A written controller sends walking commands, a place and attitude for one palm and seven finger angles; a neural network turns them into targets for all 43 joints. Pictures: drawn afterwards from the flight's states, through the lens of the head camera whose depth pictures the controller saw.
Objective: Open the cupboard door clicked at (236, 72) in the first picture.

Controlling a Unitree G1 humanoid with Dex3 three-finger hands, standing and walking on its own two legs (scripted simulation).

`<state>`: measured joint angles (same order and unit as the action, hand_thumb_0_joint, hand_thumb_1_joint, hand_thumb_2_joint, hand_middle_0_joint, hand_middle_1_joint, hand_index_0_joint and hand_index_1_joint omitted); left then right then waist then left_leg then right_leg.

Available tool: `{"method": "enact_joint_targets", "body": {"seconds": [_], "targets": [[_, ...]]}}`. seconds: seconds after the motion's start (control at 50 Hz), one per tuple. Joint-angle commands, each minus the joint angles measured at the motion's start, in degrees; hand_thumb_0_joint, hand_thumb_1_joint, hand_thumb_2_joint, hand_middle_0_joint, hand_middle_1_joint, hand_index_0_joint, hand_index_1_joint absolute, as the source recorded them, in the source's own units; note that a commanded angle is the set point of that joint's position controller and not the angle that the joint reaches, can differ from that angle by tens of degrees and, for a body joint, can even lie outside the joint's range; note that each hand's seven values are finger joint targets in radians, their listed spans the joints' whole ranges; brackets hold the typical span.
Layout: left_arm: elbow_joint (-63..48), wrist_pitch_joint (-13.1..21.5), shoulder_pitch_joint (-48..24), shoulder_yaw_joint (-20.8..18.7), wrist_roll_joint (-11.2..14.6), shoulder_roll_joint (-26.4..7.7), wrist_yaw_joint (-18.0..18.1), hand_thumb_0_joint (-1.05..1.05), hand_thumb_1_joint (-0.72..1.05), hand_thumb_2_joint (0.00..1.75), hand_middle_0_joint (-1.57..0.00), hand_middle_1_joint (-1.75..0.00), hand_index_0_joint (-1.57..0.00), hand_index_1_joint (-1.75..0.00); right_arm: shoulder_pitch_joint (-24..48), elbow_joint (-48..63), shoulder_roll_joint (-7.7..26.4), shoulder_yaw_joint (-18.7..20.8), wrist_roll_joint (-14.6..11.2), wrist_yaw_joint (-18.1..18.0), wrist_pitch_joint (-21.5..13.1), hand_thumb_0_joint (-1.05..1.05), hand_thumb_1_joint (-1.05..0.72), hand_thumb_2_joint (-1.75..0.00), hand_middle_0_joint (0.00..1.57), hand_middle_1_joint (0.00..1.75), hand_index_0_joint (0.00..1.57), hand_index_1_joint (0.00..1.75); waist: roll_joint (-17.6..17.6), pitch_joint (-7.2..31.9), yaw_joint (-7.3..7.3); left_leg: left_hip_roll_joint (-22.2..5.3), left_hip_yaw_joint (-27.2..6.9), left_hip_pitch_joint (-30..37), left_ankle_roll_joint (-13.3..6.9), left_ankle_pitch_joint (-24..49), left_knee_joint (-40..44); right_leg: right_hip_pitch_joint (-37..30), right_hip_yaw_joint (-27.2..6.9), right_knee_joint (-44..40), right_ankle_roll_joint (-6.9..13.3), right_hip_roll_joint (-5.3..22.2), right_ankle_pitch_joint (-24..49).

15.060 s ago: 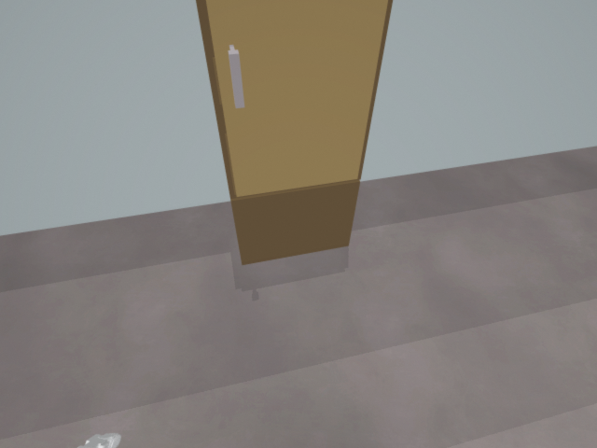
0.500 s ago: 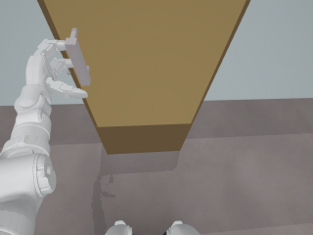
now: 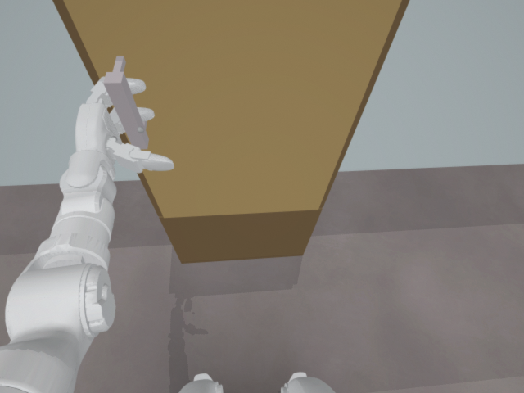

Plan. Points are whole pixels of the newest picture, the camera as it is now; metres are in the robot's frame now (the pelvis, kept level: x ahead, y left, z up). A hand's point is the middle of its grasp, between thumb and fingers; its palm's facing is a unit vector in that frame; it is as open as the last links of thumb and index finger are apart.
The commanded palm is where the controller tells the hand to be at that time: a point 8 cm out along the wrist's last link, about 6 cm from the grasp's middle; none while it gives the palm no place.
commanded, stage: slide the fingers in behind the handle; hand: left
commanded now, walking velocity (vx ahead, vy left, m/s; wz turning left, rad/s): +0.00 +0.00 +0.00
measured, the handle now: (131, 105) +0.54 +0.18 +0.11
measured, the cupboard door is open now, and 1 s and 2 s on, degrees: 0 0 20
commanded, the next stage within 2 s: close the thumb around the handle in 0.56 s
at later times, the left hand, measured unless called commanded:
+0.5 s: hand (142, 128) +0.49 +0.15 +0.10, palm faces +0.02 -1.00 +0.00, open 13.9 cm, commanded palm +0.46 +0.20 +0.10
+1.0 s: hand (142, 130) +0.48 +0.15 +0.11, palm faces +0.02 -1.00 +0.00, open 10.7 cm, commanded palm +0.46 +0.20 +0.10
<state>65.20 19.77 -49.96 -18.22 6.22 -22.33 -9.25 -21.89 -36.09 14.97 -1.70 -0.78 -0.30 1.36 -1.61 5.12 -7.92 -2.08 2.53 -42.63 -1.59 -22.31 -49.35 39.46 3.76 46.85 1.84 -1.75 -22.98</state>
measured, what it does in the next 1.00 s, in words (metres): stands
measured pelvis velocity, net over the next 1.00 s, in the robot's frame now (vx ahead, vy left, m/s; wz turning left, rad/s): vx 0.00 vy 0.00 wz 0.00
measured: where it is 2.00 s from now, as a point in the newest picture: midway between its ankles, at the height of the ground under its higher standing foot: outside the picture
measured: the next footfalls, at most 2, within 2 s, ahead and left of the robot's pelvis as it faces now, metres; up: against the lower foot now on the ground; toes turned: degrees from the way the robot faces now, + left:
none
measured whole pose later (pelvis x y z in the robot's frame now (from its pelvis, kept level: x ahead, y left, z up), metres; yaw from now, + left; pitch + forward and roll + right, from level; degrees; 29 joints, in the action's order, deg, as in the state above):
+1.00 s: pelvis +0.00 +0.00 +0.00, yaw +0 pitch +15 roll -2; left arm 63.9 21.3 -48.5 -16.7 6.7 -20.0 -7.1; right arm -22.2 -37.1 14.8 -1.2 -0.7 -0.1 1.5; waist -1.8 5.8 -7.3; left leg -1.8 2.8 -41.6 -1.9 -22.2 -48.9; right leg 38.5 3.3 46.4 1.5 -1.5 -22.8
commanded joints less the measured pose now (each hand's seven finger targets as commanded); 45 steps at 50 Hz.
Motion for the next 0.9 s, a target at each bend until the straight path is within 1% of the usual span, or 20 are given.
{"method": "enact_joint_targets", "body": {"seconds": [0.0, 0.02, 0.06, 0.1, 0.14, 0.16, 0.22, 0.26, 0.32, 0.36, 0.48, 0.52, 0.54, 0.56, 0.6, 0.64, 0.66, 0.74, 0.78, 0.88], "targets": [[-12.96, 5.15, -28.66, -1.69, 0.54, -13.43, 0.83, 0.0, -0.5, 0.3, -0.3, -1.2, -0.3, -1.2, -7.63, 3.04, 9.43, 3.65, 0.22, -0.61, -1.23, 0.0, -0.9, -0.9, 0.2, 0.3, 0.2, 0.3, -2.69, 24.57, -0.75, 1.69, -3.93, 17.4, -0.54, 17.61, 3.76, -7.43, -3.23, -5.08, -1.07, -1.08, 20.58], [-12.68, 5.38, -28.67, -1.91, 0.38, -13.78, 0.91, 0.0, -0.5, 0.3, -0.3, -1.2, -0.3, -1.2, -8.24, 2.98, 9.53, 3.66, 0.27, -0.63, -1.18, 0.0, -0.9, -0.9, 0.2, 0.3, 0.2, 0.3, -1.49, 25.06, -0.81, 1.75, -4.27, 17.58, -0.67, 18.31, 3.68, -7.97, -3.07, -4.83, -0.96, -1.19, 21.14], [-14.18, 5.52, -28.65, 0.37, 0.06, -11.33, 0.63, 0.0, -0.5, 0.3, -0.3, -1.2, -0.3, -1.2, -7.81, 2.97, 9.25, 3.87, 0.11, -0.54, -1.22, 0.0, -0.9, -0.9, 0.2, 0.3, 0.2, 0.3, -4.21, 26.71, -0.93, 1.6, -4.25, 19.87, -0.42, 19.78, 3.47, -6.73, -2.94, -4.75, -0.92, -1.14, 21.81], [-14.51, 5.31, -30.48, 3.06, 0.07, -8.18, 0.65, 0.0, -0.5, 0.3, -0.3, -1.2, -0.3, -1.2, -7.79, 2.45, 9.0, 3.84, 0.2, -0.33, -1.29, 0.0, -0.9, -0.9, 0.2, 0.3, 0.2, 0.3, -5.43, 25.37, -1.83, 1.39, -4.64, 21.16, -0.26, 19.74, 3.5, -4.52, -2.55, -5.0, -0.86, -1.3, 20.69], [-14.55, 5.31, -30.04, 2.61, 0.9, -7.7, 0.92, 0.0, -0.5, 0.3, -0.3, -1.2, -0.3, -1.2, -7.92, 2.17, 9.24, 4.14, 0.17, -0.29, -1.43, 0.0, -0.9, -0.9, 0.2, 0.3, 0.2, 0.3, -3.99, 25.52, -1.9, 1.37, -4.72, 21.5, -0.33, 19.66, 3.47, -4.59, -2.47, -5.32, -0.93, -1.49, 20.63], [-12.71, 4.89, -27.79, 0.53, 1.14, -9.57, 1.17, 0.0, -0.5, 0.3, -0.3, -1.2, -0.3, -1.2, -8.22, 2.07, 9.53, 4.14, 0.2, -0.37, -1.29, 0.0, -0.9, -0.9, 0.2, 0.3, 0.2, 0.3, -2.64, 25.25, -0.91, 1.43, -4.74, 20.25, -0.24, 19.43, 3.74, -5.86, -2.43, -5.31, -0.76, -1.48, 20.7], [-11.18, 4.14, -28.14, -0.81, 1.14, -11.25, 1.86, 0.0, -0.5, 0.3, -0.3, -1.2, -0.3, -1.2, -8.56, 2.14, 9.67, 3.86, 0.25, -0.57, -1.15, 0.0, -0.9, -0.9, 0.2, 0.3, 0.2, 0.3, -0.12, 22.98, -1.28, 1.83, -4.1, 16.81, -0.76, 17.8, 4.27, -7.71, -2.78, -5.76, -1.02, -1.31, 21.22], [-11.54, 4.31, -27.49, 0.66, 0.12, -10.4, 1.68, 0.0, -0.5, 0.3, -0.3, -1.2, -0.3, -1.2, -8.12, 2.44, 9.29, 3.8, 0.11, -0.4, -1.13, 0.0, -0.9, -0.9, 0.2, 0.3, 0.2, 0.3, -1.53, 22.82, -1.14, 1.98, -3.74, 16.45, -0.8, 17.22, 4.33, -7.68, -3.2, -5.83, -1.08, -1.17, 21.21], [-12.08, 5.0, -26.76, -1.76, 0.12, -13.43, 1.54, 0.0, -0.5, 0.3, -0.3, -1.2, -0.3, -1.2, -8.42, 2.74, 9.56, 3.77, 0.25, -0.58, -1.03, 0.0, -0.9, -0.9, 0.2, 0.3, 0.2, 0.3, -1.34, 23.28, -0.41, 2.1, -3.59, 15.71, -0.92, 17.05, 4.33, -9.29, -3.49, -5.75, -0.89, -1.11, 21.5], [-11.02, 4.81, -25.72, -1.9, 0.48, -13.3, 1.14, 0.0, -0.5, 0.3, -0.3, -1.2, -0.3, -1.2, -8.09, 2.72, 9.41, 3.74, 0.1, -0.65, -1.0, 0.0, -0.9, -0.9, 0.2, 0.3, 0.2, 0.3, -0.12, 22.61, -0.52, 2.06, -3.16, 14.74, -1.0, 16.46, 4.38, -9.9, -3.76, -6.11, -1.14, -1.07, 21.97], [-12.56, 5.11, -25.07, -1.29, 0.99, -12.52, -0.02, 0.0, -0.5, 0.3, -0.3, -1.2, -0.3, -1.2, -7.7, 3.34, 9.36, 3.76, -0.07, -0.77, -0.93, 0.0, -0.9, -0.9, 0.2, 0.3, 0.2, 0.3, -1.97, 23.69, -0.15, 1.93, -3.33, 16.89, -0.76, 17.56, 4.42, -8.99, -3.35, -5.94, -0.95, -1.19, 22.02], [-13.04, 5.34, -27.1, -0.03, 1.16, -11.14, -0.04, 0.0, -0.5, 0.3, -0.3, -1.2, -0.3, -1.2, -7.79, 3.16, 9.22, 3.72, -0.02, -0.76, -1.01, 0.0, -0.9, -0.9, 0.2, 0.3, 0.2, 0.3, -2.75, 22.61, -0.93, 2.0, -3.51, 17.3, -0.84, 17.53, 4.4, -8.04, -3.14, -5.96, -0.87, -1.25, 21.38], [-13.7, 5.47, -26.55, -1.74, 1.01, -13.16, 0.17, 0.0, -0.5, 0.3, -0.3, -1.2, -0.3, -1.2, -7.72, 3.14, 9.55, 3.94, 0.07, -0.8, -0.97, 0.0, -0.9, -0.9, 0.2, 0.3, 0.2, 0.3, -2.93, 24.16, -0.23, 1.8, -3.71, 17.97, -0.65, 17.69, 4.41, -8.13, -3.13, -5.77, -0.91, -1.24, 21.21], [-14.5, 5.53, -26.31, -0.36, 1.01, -11.73, 0.08, 0.0, -0.5, 0.3, -0.3, -1.2, -0.3, -1.2, -7.52, 3.19, 9.37, 3.94, -0.02, -0.77, -0.94, 0.0, -0.9, -0.9, 0.2, 0.3, 0.2, 0.3, -4.38, 25.21, -0.37, 1.73, -3.81, 19.33, -0.48, 18.99, 4.38, -7.83, -3.01, -5.46, -0.8, -1.26, 21.85], [-13.82, 5.3, -25.71, -0.19, 1.44, -10.91, 0.17, 0.0, -0.5, 0.3, -0.3, -1.2, -0.3, -1.2, -7.57, 3.03, 9.4, 3.95, -0.03, -0.77, -0.92, 0.0, -0.9, -0.9, 0.2, 0.3, 0.2, 0.3, -1.89, 24.12, -0.64, 1.59, -3.89, 19.03, -0.52, 19.16, 4.37, -7.64, -2.8, -5.77, -0.92, -1.32, 21.88], [-13.9, 5.37, -25.19, -0.36, 1.51, -10.63, 0.36, 0.0, -0.5, 0.3, -0.3, -1.2, -0.3, -1.2, -7.6, 2.97, 9.4, 4.07, 0.04, -0.65, -1.01, 0.0, -0.9, -0.9, 0.2, 0.3, 0.2, 0.3, -2.21, 24.29, -0.23, 1.63, -4.02, 19.47, -0.47, 19.87, 4.34, -7.49, -2.6, -5.54, -0.85, -1.42, 22.26], [-14.7, 5.35, -25.45, 0.49, 1.4, -9.86, 0.35, 0.0, -0.44, 0.32, -0.3, -1.21, -0.3, -1.21, -7.28, 2.97, 9.31, 4.05, 0.0, -0.6, -0.98, 0.0, -0.9, -0.9, 0.2, 0.3, 0.2, 0.3, -3.45, 24.62, -0.31, 1.63, -3.98, 20.01, -0.35, 20.18, 4.39, -7.27, -2.6, -5.41, -0.83, -1.33, 22.28], [-12.71, 4.76, -24.97, -1.17, 1.02, -12.1, 0.93, 0.0, -0.22, 0.42, -0.32, -1.23, -0.32, -1.23, -7.32, 2.94, 9.64, 3.95, 0.01, -0.79, -0.65, 0.0, -0.9, -0.9, 0.2, 0.3, 0.2, 0.3, -0.9, 22.35, -0.19, 1.69, -3.97, 17.45, -0.52, 17.79, 4.85, -7.58, -2.69, -5.77, -0.92, -1.22, 20.7], [-13.12, 4.67, -25.43, 0.18, 0.78, -10.32, 1.16, 0.0, -0.11, 0.47, -0.33, -1.24, -0.33, -1.24, -7.09, 3.13, 9.34, 3.93, -0.04, -0.67, -0.68, 0.0, -0.9, -0.9, 0.2, 0.3, 0.2, 0.3, -1.9, 21.94, -0.45, 1.6, -4.05, 18.53, -0.45, 18.16, 4.86, -6.52, -2.51, -5.83, -0.82, -1.22, 20.51], [-15.59, 6.07, -25.73, 1.06, 1.28, -8.55, 1.49, 0.0, 0.17, 0.59, -0.35, -1.27, -0.35, -1.27, -6.82, 3.0, 9.16, 4.12, 0.15, -0.51, -1.01, 0.0, -0.9, -0.9, 0.2, 0.3, 0.2, 0.3, -3.26, 25.07, -0.11, 1.37, -4.54, 21.87, 0.04, 20.92, 4.47, -6.16, -2.19, -5.25, -0.68, -1.45, 21.31]]}}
